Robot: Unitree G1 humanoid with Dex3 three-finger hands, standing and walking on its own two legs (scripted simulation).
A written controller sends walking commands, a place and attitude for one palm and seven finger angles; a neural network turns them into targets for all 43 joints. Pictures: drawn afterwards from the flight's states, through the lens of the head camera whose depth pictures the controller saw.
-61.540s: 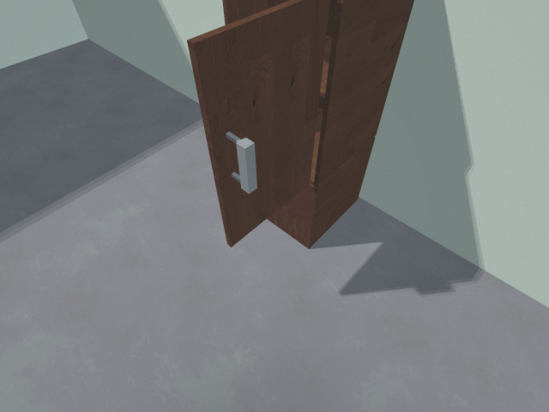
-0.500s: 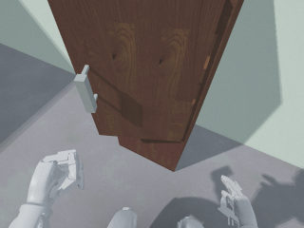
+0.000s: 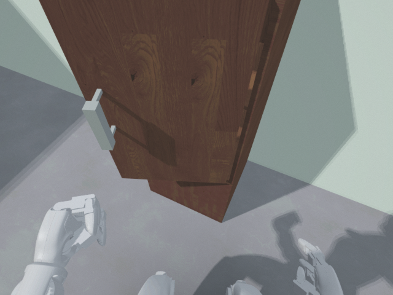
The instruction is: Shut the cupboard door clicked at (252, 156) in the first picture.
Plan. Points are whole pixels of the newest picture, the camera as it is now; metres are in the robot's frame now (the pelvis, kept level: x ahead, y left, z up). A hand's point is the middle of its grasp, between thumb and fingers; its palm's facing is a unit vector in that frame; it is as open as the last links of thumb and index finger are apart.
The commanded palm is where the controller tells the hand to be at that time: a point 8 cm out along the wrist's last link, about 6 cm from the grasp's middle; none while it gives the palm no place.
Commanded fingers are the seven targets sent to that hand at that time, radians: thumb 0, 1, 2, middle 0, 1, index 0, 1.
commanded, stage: raise the hand and make a fist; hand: left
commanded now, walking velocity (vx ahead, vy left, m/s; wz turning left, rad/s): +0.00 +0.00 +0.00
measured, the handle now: (103, 120) +0.47 +0.25 +0.06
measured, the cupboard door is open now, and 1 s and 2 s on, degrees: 23 23 20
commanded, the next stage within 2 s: bring the fist close to the handle in 0.02 s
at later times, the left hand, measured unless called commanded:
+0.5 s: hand (105, 201) +0.27 +0.18 +0.07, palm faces -0.03 -1.00 -0.04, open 3.1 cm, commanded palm +0.26 +0.25 +0.07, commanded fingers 0.00 0.90 0.90 -1.30 -1.50 -1.30 -1.50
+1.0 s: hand (103, 164) +0.35 +0.21 +0.07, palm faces +0.00 -1.00 -0.03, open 3.1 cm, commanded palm +0.33 +0.26 +0.07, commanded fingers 0.00 0.90 0.90 -1.30 -1.50 -1.30 -1.50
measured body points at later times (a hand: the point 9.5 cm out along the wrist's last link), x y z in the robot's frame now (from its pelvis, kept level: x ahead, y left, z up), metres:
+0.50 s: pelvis +0.00 +0.00 +0.00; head +0.05 +0.00 +0.45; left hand +0.27 +0.24 +0.07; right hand +0.16 -0.23 -0.08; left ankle +0.03 +0.13 -0.66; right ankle +0.01 -0.12 -0.66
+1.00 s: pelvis +0.00 +0.00 +0.01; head +0.06 +0.01 +0.45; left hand +0.34 +0.26 +0.07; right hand +0.13 -0.25 -0.09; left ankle +0.03 +0.13 -0.66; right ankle +0.01 -0.12 -0.66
